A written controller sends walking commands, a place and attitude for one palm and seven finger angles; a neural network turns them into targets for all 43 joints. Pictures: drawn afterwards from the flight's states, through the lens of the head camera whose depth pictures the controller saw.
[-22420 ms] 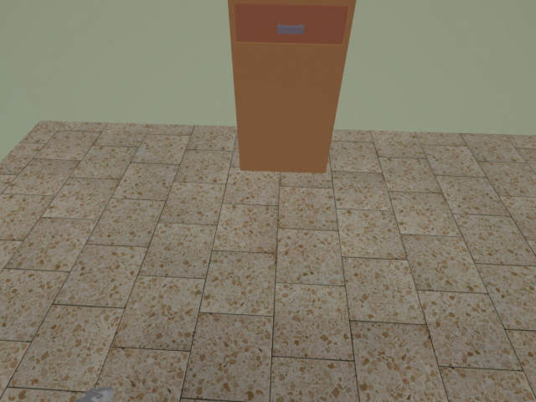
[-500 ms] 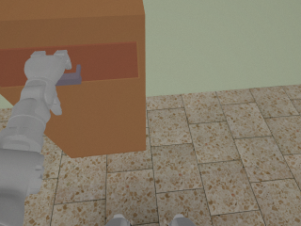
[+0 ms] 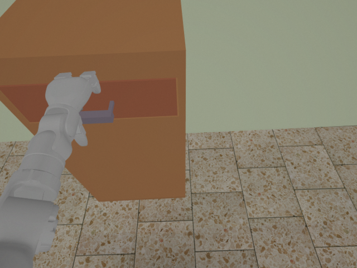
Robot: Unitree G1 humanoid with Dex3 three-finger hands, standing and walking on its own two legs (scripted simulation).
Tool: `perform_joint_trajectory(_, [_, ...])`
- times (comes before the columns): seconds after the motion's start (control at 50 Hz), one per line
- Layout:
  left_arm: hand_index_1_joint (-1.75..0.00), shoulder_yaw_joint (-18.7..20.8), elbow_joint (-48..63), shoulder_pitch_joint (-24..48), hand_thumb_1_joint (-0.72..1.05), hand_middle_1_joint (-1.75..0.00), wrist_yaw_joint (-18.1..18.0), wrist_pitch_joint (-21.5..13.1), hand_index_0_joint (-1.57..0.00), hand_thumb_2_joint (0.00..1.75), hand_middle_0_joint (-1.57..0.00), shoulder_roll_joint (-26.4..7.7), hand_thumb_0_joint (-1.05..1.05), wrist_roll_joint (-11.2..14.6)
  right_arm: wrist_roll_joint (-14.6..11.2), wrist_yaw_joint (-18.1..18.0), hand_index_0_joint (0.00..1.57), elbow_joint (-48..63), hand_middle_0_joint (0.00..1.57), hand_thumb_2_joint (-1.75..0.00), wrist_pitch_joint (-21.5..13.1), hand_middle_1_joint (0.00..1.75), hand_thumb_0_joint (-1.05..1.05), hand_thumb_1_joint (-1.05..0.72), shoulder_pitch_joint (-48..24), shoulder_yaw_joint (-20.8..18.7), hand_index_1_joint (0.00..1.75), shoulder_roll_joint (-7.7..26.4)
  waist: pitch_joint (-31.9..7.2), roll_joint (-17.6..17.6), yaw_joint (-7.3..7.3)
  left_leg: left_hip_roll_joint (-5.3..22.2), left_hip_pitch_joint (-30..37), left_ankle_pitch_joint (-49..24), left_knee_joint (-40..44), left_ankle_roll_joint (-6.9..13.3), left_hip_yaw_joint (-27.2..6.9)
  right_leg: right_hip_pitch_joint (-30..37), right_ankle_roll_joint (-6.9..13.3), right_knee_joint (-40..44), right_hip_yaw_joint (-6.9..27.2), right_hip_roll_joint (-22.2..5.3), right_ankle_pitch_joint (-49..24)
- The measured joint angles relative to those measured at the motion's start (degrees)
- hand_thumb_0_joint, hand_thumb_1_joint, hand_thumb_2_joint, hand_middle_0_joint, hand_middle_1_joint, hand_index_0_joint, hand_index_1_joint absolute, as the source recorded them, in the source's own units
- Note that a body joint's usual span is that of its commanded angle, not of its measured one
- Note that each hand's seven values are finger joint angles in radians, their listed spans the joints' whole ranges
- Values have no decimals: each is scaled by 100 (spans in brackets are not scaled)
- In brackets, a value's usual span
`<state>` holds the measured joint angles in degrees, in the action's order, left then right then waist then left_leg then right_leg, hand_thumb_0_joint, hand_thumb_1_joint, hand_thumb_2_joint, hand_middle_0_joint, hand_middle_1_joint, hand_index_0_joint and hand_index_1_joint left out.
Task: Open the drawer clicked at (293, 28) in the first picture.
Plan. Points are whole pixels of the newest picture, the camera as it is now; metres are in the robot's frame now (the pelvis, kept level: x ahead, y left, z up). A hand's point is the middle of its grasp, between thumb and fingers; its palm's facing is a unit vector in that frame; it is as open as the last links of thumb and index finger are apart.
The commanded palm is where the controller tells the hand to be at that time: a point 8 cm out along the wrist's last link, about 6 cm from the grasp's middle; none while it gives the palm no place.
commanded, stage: lift the fingers back up to retry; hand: left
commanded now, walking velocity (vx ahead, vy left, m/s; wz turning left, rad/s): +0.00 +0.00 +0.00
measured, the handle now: (94, 111) +0.50 +0.23 +0.04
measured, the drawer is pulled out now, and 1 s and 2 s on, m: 0.00 0.00 0.00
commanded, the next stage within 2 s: re-aim the fingers above the handle in 0.02 s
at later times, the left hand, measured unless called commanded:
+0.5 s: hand (77, 112) +0.45 +0.24 +0.09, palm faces -0.03 -0.02 -1.00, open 13.8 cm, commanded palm +0.44 +0.24 +0.16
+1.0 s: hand (82, 108) +0.46 +0.23 +0.10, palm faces -0.03 -0.01 -1.00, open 13.7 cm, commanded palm +0.44 +0.24 +0.16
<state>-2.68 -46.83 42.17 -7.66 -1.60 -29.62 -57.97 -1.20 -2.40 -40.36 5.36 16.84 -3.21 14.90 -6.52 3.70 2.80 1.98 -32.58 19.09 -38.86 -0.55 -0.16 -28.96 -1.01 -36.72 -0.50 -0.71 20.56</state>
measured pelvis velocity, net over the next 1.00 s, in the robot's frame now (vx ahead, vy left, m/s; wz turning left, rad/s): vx -0.02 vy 0.00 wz -0.01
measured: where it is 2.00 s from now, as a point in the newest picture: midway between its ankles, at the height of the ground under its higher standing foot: outside the picture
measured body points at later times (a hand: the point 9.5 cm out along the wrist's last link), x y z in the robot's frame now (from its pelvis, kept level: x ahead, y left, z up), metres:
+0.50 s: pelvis +0.00 -0.01 +0.00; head +0.06 -0.02 +0.45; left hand +0.44 +0.24 +0.15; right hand +0.05 -0.29 -0.13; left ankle -0.01 +0.13 -0.72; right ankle -0.03 -0.13 -0.72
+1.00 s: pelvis -0.02 +0.00 +0.00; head +0.04 -0.02 +0.45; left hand +0.45 +0.23 +0.15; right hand +0.03 -0.27 -0.13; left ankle -0.01 +0.13 -0.72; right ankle -0.03 -0.13 -0.72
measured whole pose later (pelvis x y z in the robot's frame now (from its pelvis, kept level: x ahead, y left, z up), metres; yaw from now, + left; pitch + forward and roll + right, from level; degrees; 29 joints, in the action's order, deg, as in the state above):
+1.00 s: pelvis -0.02 +0.00 +0.00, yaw -1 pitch +12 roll +0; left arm -2.2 -53.4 46.3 -7.2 -2.8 -30.7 -59.4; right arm -1.6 -3.0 -40.5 6.1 18.4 -2.7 14.9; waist -5.7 3.3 4.0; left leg 2.0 -32.1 17.0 -37.0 -0.6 0.8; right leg -29.6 -0.9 -36.5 0.5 -0.7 19.0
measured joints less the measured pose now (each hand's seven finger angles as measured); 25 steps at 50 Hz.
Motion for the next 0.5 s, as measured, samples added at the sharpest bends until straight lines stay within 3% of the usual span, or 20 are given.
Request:
perform_joint_trajectory(0.12, [-121,-36,-154,55,-49,-120,241,94,-36,30,-33,9,0,14,-37,1,20,95,20,-90,141,30,1,-90,-178,62,30,16,20,-4,-28,-4,184,-55,154,-26,11,134,28,54,7,-5,-3])
perform_joint_trajectory(0.22, [-121,138,-177,2,-49,-120,398,-178,-34,30,-32,-90,0,-22,-33,-70,20,160,20,-90,199,30,1,-90,-210,85,30,25,51,-48,-2,17,230,-76,201,-49,19,152,55,56,16,17,-6])
perform_joint_trajectory(0.36, [-120,291,-94,-108,-49,-120,334,-448,-32,30,-32,-299,0,-45,-24,-90,20,138,20,-90,210,30,1,-90,-54,-17,30,74,75,-75,-13,42,143,-64,144,-68,5,72,73,13,6,43,-1])
perform_joint_trajectory(0.5, [-120,161,77,-171,-49,-120,231,-450,-32,30,-32,-238,0,23,-27,-48,20,-6,20,-90,224,30,1,-90,90,-99,30,98,81,-61,-31,26,100,-64,101,-49,-10,57,54,12,-7,28,-17])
